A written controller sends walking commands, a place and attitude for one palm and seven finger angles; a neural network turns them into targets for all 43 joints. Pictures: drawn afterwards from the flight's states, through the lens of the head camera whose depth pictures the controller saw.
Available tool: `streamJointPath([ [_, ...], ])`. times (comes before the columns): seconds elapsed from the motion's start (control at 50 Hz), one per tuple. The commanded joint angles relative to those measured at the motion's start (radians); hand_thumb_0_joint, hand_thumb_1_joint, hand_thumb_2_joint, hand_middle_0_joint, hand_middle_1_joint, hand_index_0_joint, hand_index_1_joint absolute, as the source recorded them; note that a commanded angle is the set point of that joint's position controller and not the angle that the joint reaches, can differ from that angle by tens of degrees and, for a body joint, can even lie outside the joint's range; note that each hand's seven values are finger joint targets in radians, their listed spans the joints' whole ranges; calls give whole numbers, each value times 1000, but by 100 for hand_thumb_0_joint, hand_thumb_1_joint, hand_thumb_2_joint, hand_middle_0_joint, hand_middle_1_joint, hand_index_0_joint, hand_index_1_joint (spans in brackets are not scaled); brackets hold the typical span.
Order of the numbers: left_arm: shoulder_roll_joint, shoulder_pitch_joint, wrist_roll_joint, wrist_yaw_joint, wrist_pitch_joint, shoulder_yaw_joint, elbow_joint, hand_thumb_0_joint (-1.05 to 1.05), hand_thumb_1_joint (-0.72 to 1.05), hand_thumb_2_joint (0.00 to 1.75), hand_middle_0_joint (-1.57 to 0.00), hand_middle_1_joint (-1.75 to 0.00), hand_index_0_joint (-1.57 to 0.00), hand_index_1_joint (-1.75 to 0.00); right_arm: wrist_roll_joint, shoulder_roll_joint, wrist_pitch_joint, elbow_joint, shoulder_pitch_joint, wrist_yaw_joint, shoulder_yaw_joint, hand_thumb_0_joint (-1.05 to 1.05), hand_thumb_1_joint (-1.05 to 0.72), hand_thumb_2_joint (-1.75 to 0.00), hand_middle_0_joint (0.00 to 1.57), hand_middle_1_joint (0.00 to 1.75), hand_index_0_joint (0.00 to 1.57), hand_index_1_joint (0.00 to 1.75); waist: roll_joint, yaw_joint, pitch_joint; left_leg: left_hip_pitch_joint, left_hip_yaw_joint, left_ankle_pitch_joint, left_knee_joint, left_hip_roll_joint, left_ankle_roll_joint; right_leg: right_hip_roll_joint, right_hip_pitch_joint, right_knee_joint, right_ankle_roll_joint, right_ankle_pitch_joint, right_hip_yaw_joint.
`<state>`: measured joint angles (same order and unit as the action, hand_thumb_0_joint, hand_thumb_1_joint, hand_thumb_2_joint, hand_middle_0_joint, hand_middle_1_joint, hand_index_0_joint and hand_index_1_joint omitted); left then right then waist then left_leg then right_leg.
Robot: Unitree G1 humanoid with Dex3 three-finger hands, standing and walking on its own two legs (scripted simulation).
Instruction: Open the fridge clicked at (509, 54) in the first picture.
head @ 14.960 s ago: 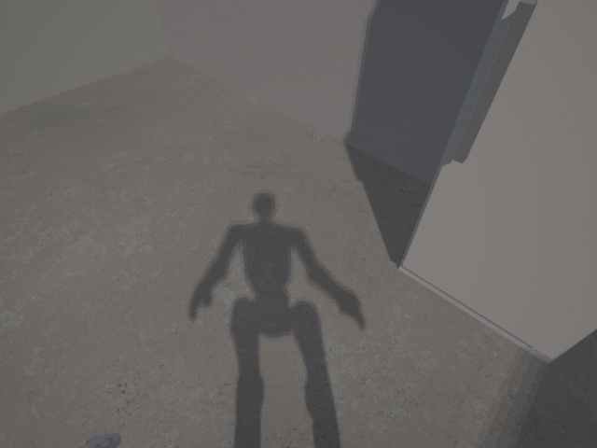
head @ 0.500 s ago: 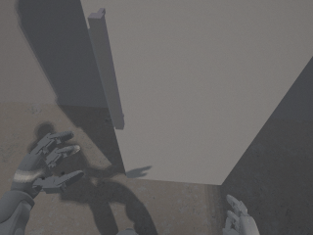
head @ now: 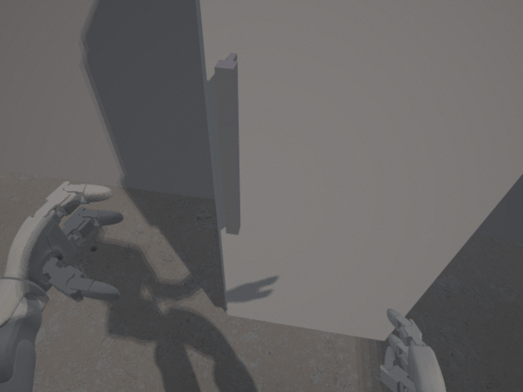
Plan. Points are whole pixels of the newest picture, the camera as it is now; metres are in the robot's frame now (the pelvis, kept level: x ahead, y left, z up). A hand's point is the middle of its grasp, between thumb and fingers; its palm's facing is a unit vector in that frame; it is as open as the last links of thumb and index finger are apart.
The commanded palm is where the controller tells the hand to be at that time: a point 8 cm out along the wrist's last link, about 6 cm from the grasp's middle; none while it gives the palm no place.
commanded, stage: raise the hand to about handle height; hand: left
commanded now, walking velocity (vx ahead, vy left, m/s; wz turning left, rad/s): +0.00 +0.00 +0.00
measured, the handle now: (233, 158) +0.49 +0.12 +0.10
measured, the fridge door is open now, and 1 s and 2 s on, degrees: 0 0 0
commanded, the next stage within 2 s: move the hooked fingers beside the handle in 0.82 s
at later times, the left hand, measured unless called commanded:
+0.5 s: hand (96, 214) +0.27 +0.26 +0.17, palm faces -0.01 -1.00 -0.07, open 14.0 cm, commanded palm +0.24 +0.30 +0.17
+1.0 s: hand (117, 210) +0.28 +0.23 +0.17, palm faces +0.02 -1.00 -0.05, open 14.0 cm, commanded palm +0.26 +0.28 +0.17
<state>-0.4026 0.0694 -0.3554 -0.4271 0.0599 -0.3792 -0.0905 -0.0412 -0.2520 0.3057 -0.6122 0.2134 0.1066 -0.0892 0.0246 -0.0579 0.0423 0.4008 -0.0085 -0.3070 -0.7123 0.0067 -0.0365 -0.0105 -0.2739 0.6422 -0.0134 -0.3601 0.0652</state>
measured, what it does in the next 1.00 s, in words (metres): stands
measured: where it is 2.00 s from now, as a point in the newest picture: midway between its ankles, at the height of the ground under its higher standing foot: outside the picture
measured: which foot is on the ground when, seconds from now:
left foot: down 0.00-1.00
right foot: down 0.00-1.00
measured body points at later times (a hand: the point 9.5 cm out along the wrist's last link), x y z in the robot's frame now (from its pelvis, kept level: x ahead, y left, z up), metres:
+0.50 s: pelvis +0.00 -0.02 +0.01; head -0.02 -0.03 +0.46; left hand +0.27 +0.31 +0.17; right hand +0.17 -0.24 -0.06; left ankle +0.04 +0.09 -0.72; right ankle -0.01 -0.13 -0.72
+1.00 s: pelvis +0.01 -0.04 +0.01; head -0.02 -0.05 +0.46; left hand +0.28 +0.29 +0.17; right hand +0.19 -0.27 -0.05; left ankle +0.04 +0.09 -0.72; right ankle -0.01 -0.13 -0.72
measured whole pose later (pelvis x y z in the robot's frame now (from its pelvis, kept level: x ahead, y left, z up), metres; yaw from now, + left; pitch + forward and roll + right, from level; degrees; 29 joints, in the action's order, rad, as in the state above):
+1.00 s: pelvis +0.01 -0.04 +0.01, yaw -1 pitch -2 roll +0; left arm -0.45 -0.10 -0.34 -0.49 -0.06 -0.44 -0.25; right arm -0.06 -0.28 0.26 -0.64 0.23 0.11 -0.08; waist 0.05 -0.05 0.03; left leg 0.27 -0.01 -0.24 -0.55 0.03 0.01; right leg 0.02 -0.17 0.53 0.03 -0.32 0.06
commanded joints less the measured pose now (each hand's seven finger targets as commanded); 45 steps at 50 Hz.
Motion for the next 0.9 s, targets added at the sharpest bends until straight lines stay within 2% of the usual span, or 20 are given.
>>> streamJointPath([
  [0.0, -217, -283, 5, -29, -35, -54, 165, 0, -50, 30, -30, -120, -30, -120, -14, -143, 38, 147, -87, 20, 52, 0, -90, -90, 20, 30, 20, 30, 81, 22, 73, -169, 92, 4, 226, 19, 19, 38, -79, -132, 39, 65, 4],
  [0.04, -272, -334, 5, -25, -28, -100, 215, 0, -50, 30, -30, -120, -30, -120, -9, -138, 36, 153, -98, 19, 45, 0, -90, -90, 20, 30, 20, 30, 90, 14, 124, -209, 90, 40, 228, 16, 19, 41, -44, -146, 43, 84, -1],
  [0.1, -302, -382, -4, -16, -1, -143, 244, 0, -50, 30, -30, -120, -30, -120, -5, -129, 36, 150, -104, 19, 37, 0, -90, -90, 20, 30, 20, 30, 117, 11, 167, -271, 99, 64, 246, 19, 28, 46, -20, -159, 46, 102, 4],
  [0.12, -320, -379, -11, -13, 3, -165, 228, 0, -50, 30, -30, -120, -30, -120, -2, -130, 35, 142, -106, 18, 33, 0, -90, -90, 20, 30, 20, 30, 101, 7, 163, -267, 90, 76, 244, 16, 24, 49, -5, -172, 46, 112, 1],
  [0.18, -311, -410, -9, -21, -12, -158, 165, 0, -50, 30, -30, -120, -30, -120, -7, -130, 33, 126, -107, 20, 31, 0, -90, -90, 20, 30, 20, 30, 117, 13, 126, -270, 93, 80, 267, 18, 27, 45, -1, -189, 47, 123, 6],
  [0.2, -306, -421, -4, -27, -25, -147, 144, 0, -50, 30, -30, -120, -30, -120, -10, -133, 31, 121, -109, 20, 32, 0, -90, -90, 20, 30, 20, 30, 147, 14, 111, -269, 88, 73, 272, 17, 27, 42, -4, -196, 48, 120, 2],
  [0.26, -298, -454, 8, -56, -88, -106, 39, 0, -50, 30, -30, -120, -30, -120, -20, -137, 20, 112, -107, 23, 30, 0, -90, -90, 20, 30, 20, 30, 99, 24, 34, -229, 83, 13, 295, 15, 19, 38, -23, -228, 43, 82, -4],
  [0.28, -304, -460, 9, -64, -104, -105, 12, 0, -50, 30, -30, -120, -30, -120, -22, -142, 19, 112, -106, 24, 33, 0, -90, -90, 20, 30, 20, 30, 80, 26, 30, -222, 81, -4, 298, 13, 16, 36, -24, -234, 41, 69, -7],
  [0.36, -316, -453, 5, -90, -118, -112, 25, 0, -50, 30, -30, -120, -30, -120, -23, -144, 18, 131, -107, 14, 37, 0, -90, -90, 20, 30, 20, 30, 43, 14, 101, -255, 71, 83, 275, 5, 9, 35, 8, -229, 43, 126, -12],
  [0.42, -346, -416, -13, -88, -83, -163, 74, 0, -50, 30, -30, -120, -30, -120, -17, -142, 22, 140, -111, 1, 41, 0, -90, -90, 20, 30, 20, 30, 35, -2, 151, -276, 55, 148, 249, 1, 6, 35, 36, -220, 45, 187, -20],
  [0.46, -358, -428, -20, -77, -56, -188, 120, 0, -50, 30, -30, -120, -30, -120, -17, -139, 26, 143, -112, -3, 45, 0, -90, -90, 20, 30, 20, 30, 61, -2, 173, -293, 47, 173, 247, -2, 5, 34, 47, -216, 44, 218, -21],
  [0.5, -354, -431, -17, -58, -46, -194, 120, 0, -50, 30, -30, -120, -30, -120, -17, -139, 26, 141, -110, -3, 48, 0, -90, -90, 20, 30, 20, 30, 84, 0, 152, -286, 42, 166, 251, -2, 7, 33, 41, -218, 42, 214, -19],
  [0.52, -367, -419, -14, -50, -46, -205, 113, 0, -50, 30, -30, -120, -30, -120, -13, -140, 26, 136, -108, -3, 49, 0, -90, -90, 20, 30, 20, 30, 63, -6, 143, -277, 36, 173, 247, 0, 3, 33, 47, -223, 42, 221, -25],
  [0.56, -340, -439, -4, -39, -55, -179, 87, 0, -50, 30, -30, -120, -30, -120, -17, -137, 25, 130, -106, 1, 51, 0, -90, -90, 20, 30, 20, 30, 101, 6, 91, -265, 28, 144, 256, -1, 3, 28, 20, -236, 37, 198, -30],
  [0.6, -330, -458, 7, -34, -61, -158, 86, 0, -50, 30, -30, -120, -30, -120, -20, -138, 25, 128, -107, 8, 53, 0, -90, -90, 20, 30, 20, 30, 126, 13, 77, -268, 26, 124, 260, -1, 3, 25, 10, -242, 36, 176, -34],
  [0.62, -330, -455, 7, -34, -64, -156, 80, 0, -50, 30, -30, -120, -30, -120, -18, -139, 23, 128, -106, 9, 52, 0, -90, -90, 20, 30, 20, 30, 69, 13, 75, -265, 22, 135, 254, 1, -2, 23, 18, -248, 31, 191, -42],
  [0.66, -326, -461, 8, -43, -70, -147, 71, 0, -50, 30, -30, -120, -30, -120, -20, -141, 23, 126, -104, 14, 54, 0, -90, -90, 20, 30, 20, 30, 50, 19, 88, -265, 19, 143, 248, -2, -6, 19, 20, -246, 25, 210, -49],
  [0.76, -337, -451, -8, -64, -56, -165, 75, 0, -50, 30, -30, -120, -30, -120, -19, -139, 23, 128, -108, 15, 56, 0, -90, -90, 20, 30, 20, 30, 34, 13, 148, -277, 8, 190, 217, -6, -9, 10, 49, -231, 9, 289, -74],
  [0.8, -328, -454, -10, -66, -50, -159, 72, 0, -50, 30, -30, -120, -30, -120, -22, -138, 25, 128, -109, 14, 55, 0, -90, -90, 20, 30, 20, 30, 44, 12, 141, -275, 8, 187, 221, -8, -6, 14, 45, -225, 13, 286, -62],
  [0.88, -328, -436, -9, -63, -60, -164, 43, 0, -50, 30, -30, -120, -30, -120, -23, -141, 21, 127, -105, 14, 59, 0, -90, -90, 20, 30, 20, 30, 14, 11, 125, -259, 7, 189, 217, -7, -9, 10, 36, -223, 5, 299, -68],
])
